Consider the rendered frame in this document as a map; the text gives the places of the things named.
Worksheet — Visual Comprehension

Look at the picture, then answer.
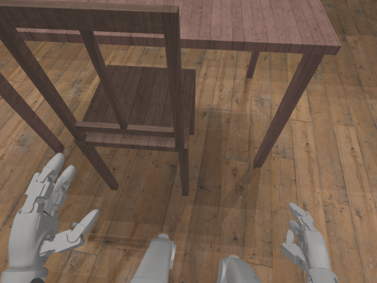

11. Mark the robot left thigh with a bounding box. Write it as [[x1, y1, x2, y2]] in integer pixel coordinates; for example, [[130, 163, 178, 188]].
[[130, 237, 176, 283]]

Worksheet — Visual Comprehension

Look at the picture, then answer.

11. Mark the robot right forearm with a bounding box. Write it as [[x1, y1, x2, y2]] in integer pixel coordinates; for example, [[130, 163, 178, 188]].
[[306, 268, 339, 283]]

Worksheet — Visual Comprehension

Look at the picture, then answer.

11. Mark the chair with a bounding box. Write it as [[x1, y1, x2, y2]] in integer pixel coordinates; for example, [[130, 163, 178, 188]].
[[0, 0, 196, 196]]

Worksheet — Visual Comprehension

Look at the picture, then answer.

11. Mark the robot thigh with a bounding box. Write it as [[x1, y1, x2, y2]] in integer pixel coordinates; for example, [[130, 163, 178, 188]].
[[130, 237, 176, 283], [217, 257, 262, 283]]

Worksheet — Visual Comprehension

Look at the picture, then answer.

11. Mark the robot left hand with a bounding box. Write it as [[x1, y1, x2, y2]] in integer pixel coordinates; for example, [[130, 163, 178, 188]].
[[8, 153, 100, 268]]

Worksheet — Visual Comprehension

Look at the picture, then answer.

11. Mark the robot right thigh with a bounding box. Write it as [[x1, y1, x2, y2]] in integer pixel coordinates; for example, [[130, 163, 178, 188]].
[[217, 257, 262, 283]]

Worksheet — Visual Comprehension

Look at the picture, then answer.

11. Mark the table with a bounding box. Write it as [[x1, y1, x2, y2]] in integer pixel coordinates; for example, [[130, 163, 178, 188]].
[[0, 0, 342, 168]]

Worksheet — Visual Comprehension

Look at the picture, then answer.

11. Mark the robot right hand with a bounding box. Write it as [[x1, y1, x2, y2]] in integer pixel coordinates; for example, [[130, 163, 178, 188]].
[[282, 202, 331, 272]]

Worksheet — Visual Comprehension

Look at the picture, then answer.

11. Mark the robot left forearm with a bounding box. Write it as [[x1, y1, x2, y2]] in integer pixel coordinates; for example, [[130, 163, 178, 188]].
[[1, 267, 48, 283]]

